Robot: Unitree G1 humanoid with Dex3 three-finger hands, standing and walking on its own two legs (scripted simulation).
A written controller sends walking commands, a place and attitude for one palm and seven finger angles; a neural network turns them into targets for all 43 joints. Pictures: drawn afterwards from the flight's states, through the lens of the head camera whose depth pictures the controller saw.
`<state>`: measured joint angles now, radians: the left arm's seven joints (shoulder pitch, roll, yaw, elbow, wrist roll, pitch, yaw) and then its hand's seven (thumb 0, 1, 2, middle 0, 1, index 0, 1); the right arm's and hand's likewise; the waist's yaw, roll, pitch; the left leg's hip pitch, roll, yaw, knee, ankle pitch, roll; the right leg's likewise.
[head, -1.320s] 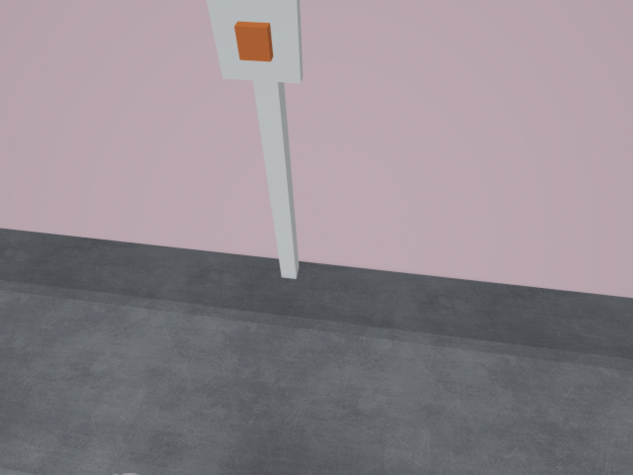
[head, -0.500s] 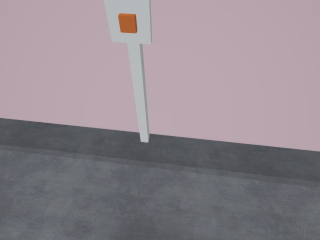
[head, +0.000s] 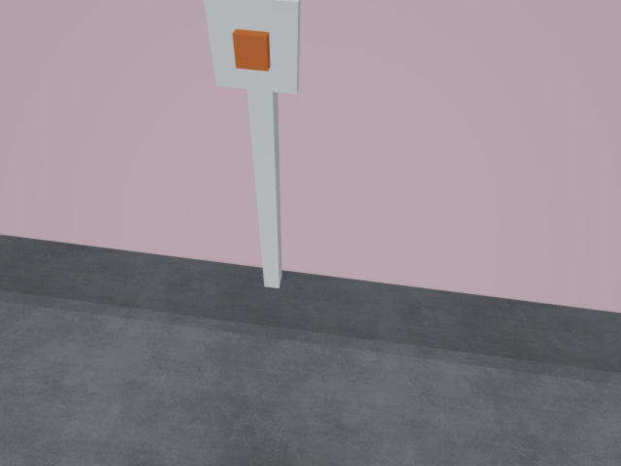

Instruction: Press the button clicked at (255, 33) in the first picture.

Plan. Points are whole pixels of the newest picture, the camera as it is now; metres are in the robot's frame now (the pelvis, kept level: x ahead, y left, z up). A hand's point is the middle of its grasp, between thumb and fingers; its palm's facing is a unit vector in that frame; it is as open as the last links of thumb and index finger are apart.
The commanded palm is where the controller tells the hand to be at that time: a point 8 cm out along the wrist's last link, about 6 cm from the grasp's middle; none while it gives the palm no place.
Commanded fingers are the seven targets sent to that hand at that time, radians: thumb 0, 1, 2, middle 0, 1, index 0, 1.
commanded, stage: take the last steps up to it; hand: left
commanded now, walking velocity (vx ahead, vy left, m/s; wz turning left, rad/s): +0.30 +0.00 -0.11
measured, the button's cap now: (252, 49) +0.82 +0.17 +0.15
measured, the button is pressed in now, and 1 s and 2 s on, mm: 0 0 0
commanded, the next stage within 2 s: come to a stop and stand still in 0.70 s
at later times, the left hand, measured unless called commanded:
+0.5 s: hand (237, 413) +0.23 +0.13 -0.17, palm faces +0.01 -0.97 -0.22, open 7.3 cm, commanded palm none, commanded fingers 0.00 0.90 0.90 -0.20 -0.30 -0.20 -0.30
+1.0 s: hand (231, 403) +0.25 +0.14 -0.18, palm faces +0.06 -0.98 -0.16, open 7.4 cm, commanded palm none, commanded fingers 0.00 0.90 0.90 -0.20 -0.30 -0.20 -0.30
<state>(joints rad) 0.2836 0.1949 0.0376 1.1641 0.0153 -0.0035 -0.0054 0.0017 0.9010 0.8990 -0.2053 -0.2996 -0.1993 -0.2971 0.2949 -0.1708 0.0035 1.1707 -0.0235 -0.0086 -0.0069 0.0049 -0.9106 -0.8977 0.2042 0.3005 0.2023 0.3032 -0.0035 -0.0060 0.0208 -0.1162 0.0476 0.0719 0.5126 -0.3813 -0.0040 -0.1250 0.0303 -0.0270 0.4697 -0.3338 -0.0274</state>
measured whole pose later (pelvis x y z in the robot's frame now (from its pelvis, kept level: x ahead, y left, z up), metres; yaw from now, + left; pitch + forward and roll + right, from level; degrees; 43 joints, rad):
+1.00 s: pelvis +0.28 -0.02 +0.00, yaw -2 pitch -2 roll +0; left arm 0.29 0.13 0.04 1.13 0.02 0.02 0.03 0.00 0.91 0.90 -0.20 -0.30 -0.20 -0.30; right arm 0.07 -0.12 -0.02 1.02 0.00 -0.03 -0.05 -0.02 -0.94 -0.90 0.21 0.30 0.21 0.30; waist 0.04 -0.02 0.14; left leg -0.27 0.04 0.13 0.51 -0.21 0.03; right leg -0.30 -0.04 -0.04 0.81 -0.54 0.03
